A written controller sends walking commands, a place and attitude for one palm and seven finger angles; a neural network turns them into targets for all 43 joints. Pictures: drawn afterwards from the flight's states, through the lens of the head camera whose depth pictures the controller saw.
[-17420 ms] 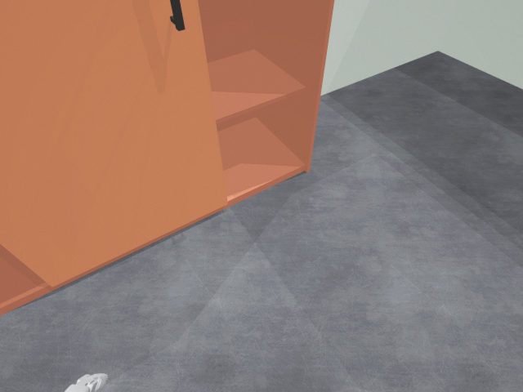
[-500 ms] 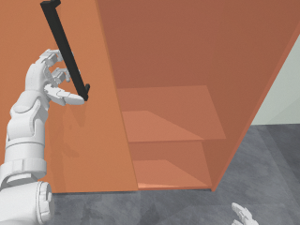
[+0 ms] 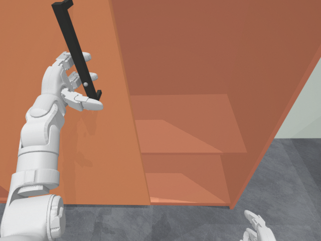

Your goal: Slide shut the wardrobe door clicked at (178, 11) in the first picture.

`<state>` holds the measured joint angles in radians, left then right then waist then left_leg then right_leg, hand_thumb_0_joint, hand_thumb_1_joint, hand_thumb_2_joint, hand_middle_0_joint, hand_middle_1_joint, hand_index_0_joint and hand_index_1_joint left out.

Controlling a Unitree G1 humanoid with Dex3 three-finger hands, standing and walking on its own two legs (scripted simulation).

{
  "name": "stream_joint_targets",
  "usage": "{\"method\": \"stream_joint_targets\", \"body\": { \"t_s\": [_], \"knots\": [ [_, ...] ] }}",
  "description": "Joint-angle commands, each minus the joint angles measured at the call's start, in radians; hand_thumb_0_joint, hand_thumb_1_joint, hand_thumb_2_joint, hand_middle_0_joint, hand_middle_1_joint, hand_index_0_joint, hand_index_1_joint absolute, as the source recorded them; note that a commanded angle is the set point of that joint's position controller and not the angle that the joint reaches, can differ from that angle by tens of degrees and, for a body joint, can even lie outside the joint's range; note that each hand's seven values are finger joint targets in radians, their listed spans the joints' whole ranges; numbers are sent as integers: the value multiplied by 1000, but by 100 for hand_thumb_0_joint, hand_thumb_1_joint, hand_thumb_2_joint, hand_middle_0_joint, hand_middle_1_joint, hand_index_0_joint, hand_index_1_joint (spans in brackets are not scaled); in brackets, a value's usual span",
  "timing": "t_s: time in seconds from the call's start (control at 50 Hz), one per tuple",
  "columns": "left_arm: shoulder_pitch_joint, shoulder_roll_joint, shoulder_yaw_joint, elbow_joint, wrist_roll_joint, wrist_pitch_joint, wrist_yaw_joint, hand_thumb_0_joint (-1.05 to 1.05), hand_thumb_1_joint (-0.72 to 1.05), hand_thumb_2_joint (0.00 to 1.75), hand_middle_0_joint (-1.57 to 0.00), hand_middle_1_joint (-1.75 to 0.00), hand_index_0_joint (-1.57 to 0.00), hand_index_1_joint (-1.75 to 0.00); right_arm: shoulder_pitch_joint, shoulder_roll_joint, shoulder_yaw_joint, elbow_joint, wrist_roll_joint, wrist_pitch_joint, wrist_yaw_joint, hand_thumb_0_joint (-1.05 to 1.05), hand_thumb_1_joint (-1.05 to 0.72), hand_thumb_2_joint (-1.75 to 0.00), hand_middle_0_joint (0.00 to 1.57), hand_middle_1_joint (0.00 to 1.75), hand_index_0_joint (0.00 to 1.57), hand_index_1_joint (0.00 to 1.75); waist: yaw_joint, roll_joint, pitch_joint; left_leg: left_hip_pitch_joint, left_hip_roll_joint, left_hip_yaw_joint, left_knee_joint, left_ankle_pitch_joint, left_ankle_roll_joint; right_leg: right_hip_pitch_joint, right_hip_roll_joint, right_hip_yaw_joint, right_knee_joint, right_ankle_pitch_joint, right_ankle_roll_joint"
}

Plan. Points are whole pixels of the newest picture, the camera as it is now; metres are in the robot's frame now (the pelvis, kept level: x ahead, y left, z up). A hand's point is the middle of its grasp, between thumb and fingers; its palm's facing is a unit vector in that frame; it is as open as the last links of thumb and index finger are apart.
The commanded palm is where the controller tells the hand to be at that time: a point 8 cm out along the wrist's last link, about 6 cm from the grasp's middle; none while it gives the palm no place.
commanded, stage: move the hooked fingers beside the handle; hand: left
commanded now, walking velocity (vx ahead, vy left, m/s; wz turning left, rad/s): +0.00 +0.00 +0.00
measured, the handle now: (83, 60) +0.46 +0.21 +0.26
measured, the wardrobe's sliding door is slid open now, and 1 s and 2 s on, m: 0.48 0.48 0.48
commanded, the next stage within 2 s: none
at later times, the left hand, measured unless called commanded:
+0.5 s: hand (71, 86) +0.39 +0.23 +0.23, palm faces +0.08 -1.00 -0.04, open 14.0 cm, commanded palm +0.37 +0.28 +0.22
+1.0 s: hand (62, 85) +0.40 +0.25 +0.23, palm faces +0.08 -1.00 -0.05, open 14.0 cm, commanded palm +0.37 +0.30 +0.22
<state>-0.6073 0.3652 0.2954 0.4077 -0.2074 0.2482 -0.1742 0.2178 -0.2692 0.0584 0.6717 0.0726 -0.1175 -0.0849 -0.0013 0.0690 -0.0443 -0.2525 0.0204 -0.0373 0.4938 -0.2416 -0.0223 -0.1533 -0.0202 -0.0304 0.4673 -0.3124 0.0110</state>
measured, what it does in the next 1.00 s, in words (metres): stands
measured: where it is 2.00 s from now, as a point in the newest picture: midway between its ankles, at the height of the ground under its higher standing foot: outside the picture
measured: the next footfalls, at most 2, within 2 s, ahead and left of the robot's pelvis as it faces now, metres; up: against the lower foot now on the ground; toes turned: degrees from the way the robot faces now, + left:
none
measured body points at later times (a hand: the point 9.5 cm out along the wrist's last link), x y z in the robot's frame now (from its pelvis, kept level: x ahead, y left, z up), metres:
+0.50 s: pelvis +0.00 +0.00 +0.00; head -0.01 -0.02 +0.45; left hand +0.38 +0.28 +0.23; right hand +0.15 -0.25 -0.10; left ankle +0.01 +0.14 -0.74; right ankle -0.04 -0.13 -0.74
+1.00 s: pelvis +0.00 +0.01 +0.00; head -0.01 -0.01 +0.45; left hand +0.39 +0.30 +0.23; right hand +0.12 -0.25 -0.10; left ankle +0.01 +0.14 -0.74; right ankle -0.04 -0.13 -0.74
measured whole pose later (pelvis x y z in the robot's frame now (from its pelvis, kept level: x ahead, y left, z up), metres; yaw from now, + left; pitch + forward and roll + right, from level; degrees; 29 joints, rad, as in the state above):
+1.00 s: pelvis +0.00 +0.01 +0.00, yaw -1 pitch +1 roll -1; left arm -0.62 0.51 0.41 0.56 -0.21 0.18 -0.30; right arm 0.28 -0.29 0.05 0.66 0.08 -0.13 -0.09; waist -0.03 0.06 -0.05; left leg -0.29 0.02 -0.03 0.51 -0.25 -0.01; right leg -0.18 -0.02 -0.02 0.46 -0.30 0.02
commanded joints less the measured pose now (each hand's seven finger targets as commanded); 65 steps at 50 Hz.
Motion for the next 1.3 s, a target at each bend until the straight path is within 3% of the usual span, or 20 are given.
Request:
{"method": "stream_joint_targets", "body": {
  "t_s": [0.0, 0.06, 0.14, 0.18, 0.24, 0.36, 0.42, 0.48, 0.56, 0.58, 0.62, 0.66, 0.7, 0.78, 0.82, 0.9, 0.96, 1.02, 1.08, 1.28],
  "knots": [
    [-462, 301, 103, -190, -12, -62, 0, 0, -50, 30, -30, -120, -30, -120, -100, -114, -46, -143, -2, -46, -13, 0, -90, -90, 20, 30, 20, 30, -4, -52, -256, 185, -36, 22, -22, 251, 62, -23, 33, -22, -57, 368, -21],
    [-437, 323, 124, -207, -13, -76, -11, 0, -50, 30, -30, -120, -30, -120, -97, -114, -46, -150, -6, -46, -12, 0, -90, -90, 20, 30, 20, 30, 5, -21, -287, 194, -39, 30, -13, 292, 63, 9, 31, -20, -51, 413, -24],
    [-406, 319, 130, -204, -25, -81, -40, 0, -50, 30, -30, -120, -30, -120, -88, -116, -51, -159, -1, -51, -9, 0, -90, -90, 20, 30, 20, 30, 1, -53, -297, 201, -36, 29, -10, 325, 63, 12, 34, -27, -38, 459, -22],
    [-404, 291, 98, -190, -27, -73, -50, 0, -50, 30, -30, -120, -30, -120, -90, -116, -50, -158, 4, -50, -9, 0, -90, -90, 20, 30, 20, 30, -8, -22, -256, 189, -37, 34, -11, 284, 63, -20, 34, -25, -50, 419, -20],
    [-410, 300, 101, -171, -31, -64, -56, 0, -50, 30, -30, -120, -30, -120, -86, -122, -52, -156, 5, -52, -13, 0, -90, -90, 20, 30, 20, 30, -11, -41, -241, 182, -36, 26, -15, 264, 64, -39, 35, -27, -51, 388, -20],
    [-413, 374, 155, -168, -27, -91, -62, 0, -50, 30, -30, -120, -30, -120, -68, -128, -54, -147, 0, -52, -15, 0, -90, -90, 20, 30, 20, 30, -7, -44, -270, 179, -38, 28, -5, 274, 66, -17, 35, -22, -53, 399, -21],
    [-437, 349, 125, -163, -27, -100, -75, 0, -50, 30, -30, -120, -30, -120, -73, -125, -52, -153, 3, -58, -16, 0, -90, -90, 20, 30, 20, 30, -18, 4, -259, 195, -36, 24, -9, 258, 64, -44, 35, -21, -54, 374, -23],
    [-456, 341, 104, -105, -31, -97, -85, 0, -50, 30, -30, -120, -30, -120, -65, -131, -50, -143, 7, -58, -20, 0, -90, -90, 20, 30, 20, 30, -29, -22, -216, 168, -35, 21, -16, 207, 65, -70, 35, -22, -65, 324, -22],
    [-466, 396, 139, -112, -20, -114, -85, 0, -50, 30, -30, -120, -30, -120, -53, -136, -52, -144, 3, -59, -21, 0, -90, -90, 20, 30, 20, 30, -20, 5, -262, 182, -34, 17, -13, 225, 62, -49, 35, -22, -62, 323, -26],
    [-489, 370, 118, -119, -22, -119, -88, 0, -50, 30, -30, -120, -30, -120, -57, -131, -50, -149, 3, -63, -20, 0, -90, -90, 20, 30, 20, 30, -27, 18, -259, 190, -34, 14, -12, 229, 62, -58, 34, -21, -59, 331, -26],
    [-480, 368, 126, -107, -30, -125, -92, 0, -50, 30, -30, -120, -30, -120, -53, -134, -54, -149, 3, -69, -20, 0, -90, -90, 20, 30, 20, 30, -27, -37, -268, 193, -31, 10, -12, 231, 65, -57, 38, -24, -58, 335, -24],
    [-425, 409, 162, -55, -28, -121, -96, 0, -50, 30, -30, -120, -30, -120, -42, -140, -52, -140, 0, -61, -20, 0, -90, -90, 20, 30, 20, 30, -13, -22, -256, 169, -32, 17, -12, 230, 63, -45, 36, -23, -59, 335, -26],
    [-459, 391, 137, -19, -28, -114, -102, 0, -50, 30, -30, -120, -30, -120, -41, -141, -52, -138, 6, -62, -22, 0, -90, -90, 20, 30, 20, 30, -28, -47, -210, 146, -29, 16, -20, 187, 64, -80, 36, -23, -67, 297, -20],
    [-486, 403, 140, -102, -19, -139, -100, 0, -50, 30, -30, -120, -30, -120, -41, -137, -53, -157, 3, -69, -18, 0, -90, -90, 20, 30, 20, 30, -22, 23, -278, 187, -30, 10, -14, 225, 62, -54, 35, -22, -58, 317, -27],
    [-465, 424, 171, -73, -29, -140, -105, 0, -50, 30, -30, -120, -30, -120, -33, -142, -56, -150, 2, -71, -19, 0, -90, -90, 20, 30, 20, 30, -21, -23, -281, 184, -29, 8, -12, 235, 63, -51, 38, -25, -56, 330, -25],
    [-443, 449, 185, -45, -22, -135, -117, 0, -50, 30, -30, -120, -30, -120, -25, -148, -56, -149, 2, -68, -20, 0, -90, -90, 20, 30, 20, 30, -19, -30, -255, 159, -27, 12, -18, 225, 64, -55, 37, -27, -57, 323, -23],
    [-427, 434, 171, -92, -22, -136, -128, 0, -50, 30, -30, -120, -30, -120, -26, -143, -58, -161, 2, -66, -16, 0, -90, -90, 20, 30, 20, 30, -16, 32, -279, 182, -29, 17, -5, 265, 63, -43, 36, -24, -52, 354, -29],
    [-421, 442, 186, -93, -33, -134, -138, 0, -50, 30, -30, -120, -30, -120, -24, -147, -60, -161, 3, -67, -17, 0, -90, -90, 20, 30, 20, 30, -22, -17, -282, 187, -27, 11, -6, 273, 64, -50, 41, -31, -48, 365, -25],
    [-434, 453, 186, -56, -34, -127, -146, 0, -50, 30, -30, -120, -30, -120, -20, -151, -57, -152, 5, -67, -19, 0, -90, -90, 20, 30, 20, 30, -29, 7, -225, 159, -28, 10, -11, 231, 62, -80, 40, -28, -60, 327, -25],
    [-486, 448, 164, -66, -31, -150, -156, 0, -50, 30, -30, -120, -30, -120, -12, -150, -56, -155, 4, -73, -22, 0, -90, -90, 20, 30, 20, 30, -36, 29, -276, 197, -28, -2, -6, 240, 60, -82, 42, -30, -58, 313, -29]
  ]
}}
